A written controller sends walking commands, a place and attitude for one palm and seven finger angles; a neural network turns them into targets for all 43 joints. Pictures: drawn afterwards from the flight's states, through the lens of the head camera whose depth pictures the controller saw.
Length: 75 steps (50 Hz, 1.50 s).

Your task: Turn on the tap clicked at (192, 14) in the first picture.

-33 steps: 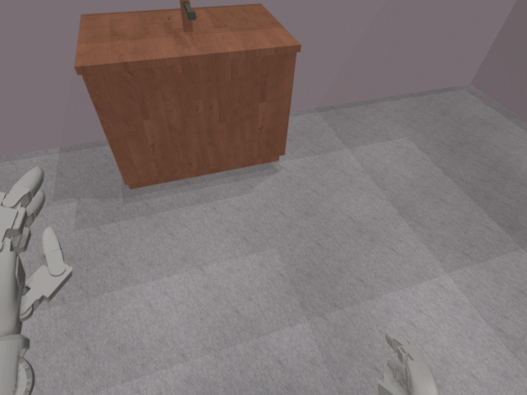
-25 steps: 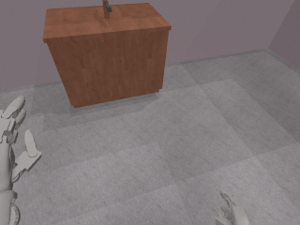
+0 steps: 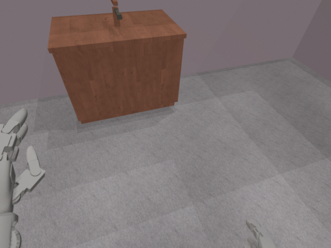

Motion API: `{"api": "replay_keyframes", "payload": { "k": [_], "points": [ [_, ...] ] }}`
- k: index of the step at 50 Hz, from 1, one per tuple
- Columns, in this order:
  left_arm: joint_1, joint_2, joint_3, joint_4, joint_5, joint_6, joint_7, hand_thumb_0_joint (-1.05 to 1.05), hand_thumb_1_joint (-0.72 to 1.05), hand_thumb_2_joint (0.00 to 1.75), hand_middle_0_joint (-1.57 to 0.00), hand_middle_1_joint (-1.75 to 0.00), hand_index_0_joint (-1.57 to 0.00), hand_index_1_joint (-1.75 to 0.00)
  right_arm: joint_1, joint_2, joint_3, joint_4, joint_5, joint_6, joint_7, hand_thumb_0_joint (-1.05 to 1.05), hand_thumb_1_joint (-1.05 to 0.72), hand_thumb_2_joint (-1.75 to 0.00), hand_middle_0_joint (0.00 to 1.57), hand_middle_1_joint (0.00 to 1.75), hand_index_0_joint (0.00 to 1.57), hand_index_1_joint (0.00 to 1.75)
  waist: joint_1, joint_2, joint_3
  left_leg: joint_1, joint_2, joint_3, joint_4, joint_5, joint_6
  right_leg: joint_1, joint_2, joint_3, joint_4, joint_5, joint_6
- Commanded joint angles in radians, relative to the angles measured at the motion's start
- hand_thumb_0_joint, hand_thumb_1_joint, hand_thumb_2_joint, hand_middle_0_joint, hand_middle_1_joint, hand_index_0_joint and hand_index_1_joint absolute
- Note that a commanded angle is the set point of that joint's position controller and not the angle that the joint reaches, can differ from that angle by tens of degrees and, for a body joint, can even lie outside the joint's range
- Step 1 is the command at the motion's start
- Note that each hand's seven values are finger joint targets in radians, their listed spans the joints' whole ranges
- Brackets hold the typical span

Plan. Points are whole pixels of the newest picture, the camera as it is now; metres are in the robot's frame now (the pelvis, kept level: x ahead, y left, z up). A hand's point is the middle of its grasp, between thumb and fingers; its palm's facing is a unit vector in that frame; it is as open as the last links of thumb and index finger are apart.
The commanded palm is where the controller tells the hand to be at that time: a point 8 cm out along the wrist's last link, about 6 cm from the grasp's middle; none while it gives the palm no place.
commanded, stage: walk to a spot facing it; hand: left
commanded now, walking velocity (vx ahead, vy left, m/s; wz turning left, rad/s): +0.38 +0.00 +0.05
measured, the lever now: (119, 16) +1.36 +0.37 +0.05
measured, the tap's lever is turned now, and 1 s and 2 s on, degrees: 0 0 0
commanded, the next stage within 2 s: turn to face it in 1.98 s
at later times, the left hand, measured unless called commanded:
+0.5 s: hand (50, 127) +0.30 +0.26 +0.17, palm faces +0.47 -0.81 -0.36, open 7.4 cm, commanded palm +0.24 +0.29 +0.18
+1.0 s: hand (117, 83) +0.47 +0.16 +0.17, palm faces +0.37 -0.77 -0.52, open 7.4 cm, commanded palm +0.40 +0.22 +0.18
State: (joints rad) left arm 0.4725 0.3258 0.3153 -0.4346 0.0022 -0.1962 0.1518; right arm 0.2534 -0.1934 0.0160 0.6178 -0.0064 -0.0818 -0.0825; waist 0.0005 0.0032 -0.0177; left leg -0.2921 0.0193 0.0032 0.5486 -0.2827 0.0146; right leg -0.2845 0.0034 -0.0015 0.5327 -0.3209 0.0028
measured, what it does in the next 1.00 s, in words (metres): walks ahead: right foot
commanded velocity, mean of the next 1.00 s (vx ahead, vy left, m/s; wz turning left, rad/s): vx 0.38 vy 0.00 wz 0.06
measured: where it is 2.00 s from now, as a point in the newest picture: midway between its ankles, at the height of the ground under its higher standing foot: (180, 202)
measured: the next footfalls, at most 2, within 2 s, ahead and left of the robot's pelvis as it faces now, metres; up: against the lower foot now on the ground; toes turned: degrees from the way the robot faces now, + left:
right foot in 0.80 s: +0.31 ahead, -0.14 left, +0.00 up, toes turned -11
left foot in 1.30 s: +0.49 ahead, +0.07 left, +0.00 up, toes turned +17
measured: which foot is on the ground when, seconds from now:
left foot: down 0.00-0.80, up 0.82-1.00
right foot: down 0.00-0.38, up 0.40-0.78, down 0.80-1.00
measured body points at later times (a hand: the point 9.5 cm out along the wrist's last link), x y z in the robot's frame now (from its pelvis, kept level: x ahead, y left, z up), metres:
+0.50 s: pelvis +0.09 +0.01 -0.01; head +0.10 +0.03 +0.44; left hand +0.27 +0.31 +0.19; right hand +0.27 -0.21 -0.08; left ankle +0.10 +0.12 -0.74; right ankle +0.05 -0.12 -0.66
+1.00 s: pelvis +0.26 -0.07 -0.01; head +0.30 -0.09 +0.44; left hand +0.44 +0.20 +0.20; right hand +0.42 -0.32 -0.11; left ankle +0.24 +0.08 -0.62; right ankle +0.27 -0.13 -0.74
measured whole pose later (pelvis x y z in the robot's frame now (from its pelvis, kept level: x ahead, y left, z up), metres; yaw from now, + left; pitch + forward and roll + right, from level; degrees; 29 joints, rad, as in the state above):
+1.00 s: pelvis +0.26 -0.07 -0.01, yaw +2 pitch +0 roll +1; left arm 0.51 0.38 0.39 -0.54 -0.01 -0.23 0.13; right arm 0.15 -0.24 -0.04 0.65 0.00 -0.03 -0.05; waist -0.03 0.02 0.09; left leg -0.61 0.10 0.05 1.34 -0.34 -0.04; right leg -0.27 -0.05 -0.24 0.59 -0.31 -0.09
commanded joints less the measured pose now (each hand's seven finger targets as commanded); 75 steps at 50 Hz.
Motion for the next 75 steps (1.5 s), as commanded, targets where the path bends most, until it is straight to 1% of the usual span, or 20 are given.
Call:
{"api": "replay_keyframes", "payload": {
  "k": [1,5,9,17,18,20,24,27,37,39,40,41,44,50,58,63,64,65,67,75],
  "points": [
    [-0.106,0.155,0.110,-0.227,0.000,-0.064,0.029,0.00,0.90,0.90,-0.20,-0.30,-0.20,-0.30,-0.115,-0.127,-0.047,-0.158,-0.003,-0.047,-0.017,0.00,-0.90,-0.90,0.20,0.30,0.20,0.30,-0.015,0.161,-0.003,-0.106,0.180,-0.230,-0.247,-0.411,0.099,0.016,-0.002,-0.038,0.047,-0.144,-0.021],
    [-0.096,0.144,0.103,-0.178,-0.001,-0.063,0.025,0.00,0.90,0.90,-0.20,-0.30,-0.20,-0.30,-0.102,-0.127,-0.051,-0.146,-0.005,-0.043,-0.013,0.00,-0.90,-0.90,0.20,0.30,0.20,0.30,-0.012,0.112,-0.030,-0.162,0.138,-0.132,-0.138,-0.343,0.073,0.107,-0.050,-0.002,-0.042,-0.181,-0.044],
    [-0.156,0.193,0.100,-0.183,0.000,-0.065,0.027,0.00,0.90,0.90,-0.20,-0.30,-0.20,-0.30,-0.140,-0.111,-0.050,-0.142,0.003,-0.043,-0.002,0.00,-0.90,-0.90,0.20,0.30,0.20,0.30,0.012,-0.231,0.050,-0.404,0.017,0.046,0.435,-0.235,-0.009,0.175,-0.395,0.526,-0.329,-0.345,-0.239],
    [-0.141,0.202,0.140,-0.296,-0.015,-0.091,0.034,0.00,0.90,0.90,-0.20,-0.30,-0.20,-0.30,-0.122,-0.088,-0.039,-0.145,-0.009,-0.039,-0.013,0.00,-0.90,-0.90,0.20,0.30,0.20,0.30,-0.011,-0.029,-0.056,0.113,0.006,0.182,-0.058,0.042,-0.014,0.041,-0.177,0.040,-0.052,0.046,-0.109],
    [-0.162,0.192,0.129,-0.338,-0.020,-0.101,0.034,0.00,0.90,0.90,-0.20,-0.30,-0.20,-0.30,-0.100,-0.100,-0.047,-0.149,-0.003,-0.047,-0.018,0.00,-0.90,-0.90,0.20,0.30,0.20,0.30,-0.026,0.060,-0.092,0.244,0.046,0.112,-0.121,0.039,0.011,-0.032,-0.132,0.005,0.133,0.096,-0.073],
    [-0.152,0.186,0.118,-0.388,-0.016,-0.120,0.043,0.00,0.90,0.90,-0.20,-0.30,-0.20,-0.30,-0.106,-0.122,-0.057,-0.160,0.000,-0.052,-0.008,0.00,-0.90,-0.90,0.20,0.30,0.20,0.30,-0.025,0.393,-0.105,0.430,0.403,-0.418,-0.255,0.179,0.185,-0.376,-0.009,-0.066,0.585,-0.292,0.002],
    [-0.142,0.172,0.110,-0.300,-0.005,-0.092,0.024,0.00,0.90,0.90,-0.20,-0.30,-0.20,-0.30,-0.100,-0.117,-0.067,-0.118,0.005,-0.067,0.015,0.00,-0.90,-0.90,0.20,0.30,0.20,0.30,-0.029,0.159,0.005,0.277,0.407,-0.308,-0.275,0.077,0.216,-0.482,-0.117,-0.004,0.705,-0.147,0.014],
    [-0.068,0.158,0.118,-0.313,-0.003,-0.081,0.015,0.00,0.90,0.90,-0.20,-0.30,-0.20,-0.30,-0.090,-0.117,-0.069,-0.119,0.011,-0.074,0.022,0.00,-0.90,-0.90,0.20,0.30,0.20,0.30,-0.011,0.186,-0.018,0.248,0.307,-0.069,-0.267,0.139,0.143,-0.424,-0.106,-0.086,0.609,-0.025,0.026],
    [-0.083,0.204,0.166,-0.279,-0.013,-0.068,0.005,0.00,0.90,0.90,-0.20,-0.30,-0.20,-0.30,-0.113,-0.094,-0.057,-0.140,0.000,-0.064,0.006,0.00,-0.90,-0.90,0.20,0.30,0.20,0.30,0.000,0.191,-0.086,0.168,0.255,0.132,-0.028,0.365,0.092,0.051,0.002,-0.270,0.008,0.090,0.013],
    [-0.086,0.234,0.179,-0.275,0.000,-0.052,0.008,0.00,0.90,0.90,-0.20,-0.30,-0.20,-0.30,-0.110,-0.073,-0.060,-0.132,0.017,-0.052,0.013,0.00,-0.90,-0.90,0.20,0.30,0.20,0.30,0.018,-0.047,-0.185,-0.013,0.165,0.182,0.388,0.201,0.052,0.316,-0.147,-0.065,-0.066,0.140,-0.052],
    [-0.085,0.290,0.224,-0.283,0.004,-0.049,0.017,0.00,0.90,0.90,-0.20,-0.30,-0.20,-0.30,-0.130,-0.052,-0.058,-0.153,0.013,-0.043,0.015,0.00,-0.90,-0.90,0.20,0.30,0.20,0.30,0.020,-0.324,-0.224,-0.325,0.014,0.156,0.697,-0.242,0.009,0.486,-0.397,0.391,-0.128,0.360,-0.170],
    [-0.094,0.298,0.249,-0.299,-0.012,-0.057,0.021,0.00,0.90,0.90,-0.20,-0.30,-0.20,-0.30,-0.154,-0.080,-0.055,-0.155,0.004,-0.044,0.017,0.00,-0.90,-0.90,0.20,0.30,0.20,0.30,0.022,-0.269,-0.209,-0.409,0.022,0.011,0.841,-0.292,-0.003,0.459,-0.478,0.481,-0.182,0.359,-0.200],
    [0.015,0.282,0.253,-0.286,-0.019,-0.083,0.010,0.00,0.90,0.90,-0.20,-0.30,-0.20,-0.30,-0.164,-0.096,-0.066,-0.114,0.006,-0.020,0.035,0.00,-0.90,-0.90,0.20,0.30,0.20,0.30,0.010,-0.068,-0.101,-0.450,0.104,-0.046,0.915,-0.113,-0.034,0.291,-0.430,0.327,-0.201,0.158,-0.184],
    [0.012,0.250,0.249,-0.307,-0.032,-0.104,0.014,0.00,0.90,0.90,-0.20,-0.30,-0.20,-0.30,-0.144,-0.101,-0.070,-0.132,0.005,0.026,0.036,0.00,-0.90,-0.90,0.20,0.30,0.20,0.30,-0.015,-0.058,-0.049,-0.408,0.143,0.035,0.616,0.035,-0.052,0.164,-0.345,-0.012,-0.239,0.301,-0.152],
    [-0.002,0.208,0.190,-0.259,-0.031,-0.076,0.039,0.00,0.90,0.90,-0.20,-0.30,-0.20,-0.30,-0.115,-0.086,-0.071,-0.190,0.009,0.002,0.020,0.00,-0.90,-0.90,0.20,0.30,0.20,0.30,0.034,-0.152,-0.029,-0.255,0.059,0.214,0.149,0.041,-0.016,0.285,-0.322,-0.074,-0.170,0.544,-0.130],
    [-0.163,0.210,0.130,-0.309,-0.022,-0.076,0.045,0.00,0.90,0.90,-0.20,-0.30,-0.20,-0.30,-0.084,-0.098,-0.075,-0.190,0.005,-0.008,-0.002,0.00,-0.90,-0.90,0.20,0.30,0.20,0.30,-0.023,-0.068,-0.112,0.154,-0.022,0.267,-0.054,0.147,0.028,0.152,-0.267,-0.180,0.200,0.623,-0.059],
    [-0.186,0.227,0.147,-0.330,-0.020,-0.089,0.047,0.00,0.90,0.90,-0.20,-0.30,-0.20,-0.30,-0.080,-0.110,-0.076,-0.194,0.004,-0.011,-0.004,0.00,-0.90,-0.90,0.20,0.30,0.20,0.30,-0.037,0.050,-0.171,0.323,0.064,0.101,-0.087,0.180,0.079,0.028,-0.223,-0.201,0.395,0.477,-0.021],
    [-0.183,0.224,0.159,-0.343,-0.028,-0.098,0.045,0.00,0.90,0.90,-0.20,-0.30,-0.20,-0.30,-0.099,-0.121,-0.073,-0.197,-0.001,-0.018,0.003,0.00,-0.90,-0.90,0.20,0.30,0.20,0.30,-0.018,0.265,-0.196,0.459,0.308,-0.295,-0.139,0.343,0.206,-0.197,-0.094,-0.162,0.637,-0.046,0.011],
    [-0.185,0.280,0.166,-0.267,-0.021,-0.091,0.029,0.00,0.90,0.90,-0.20,-0.30,-0.20,-0.30,-0.115,-0.108,-0.048,-0.188,0.000,-0.025,0.025,0.00,-0.90,-0.90,0.20,0.30,0.20,0.30,-0.018,0.171,-0.109,0.345,0.431,-0.553,-0.222,0.296,0.286,-0.354,-0.067,0.012,0.833,-0.271,-0.002],
    [0.033,0.178,0.205,-0.403,-0.042,-0.113,0.011,0.00,0.90,0.90,-0.20,-0.30,-0.20,-0.30,-0.118,-0.098,-0.074,-0.157,0.016,-0.063,0.050,0.00,-0.90,-0.90,0.20,0.30,0.20,0.30,0.009,0.273,-0.077,-0.045,0.249,-0.049,-0.305,-0.095,0.151,-0.125,-0.123,-0.122,0.417,-0.023,0.040]
  ]
}}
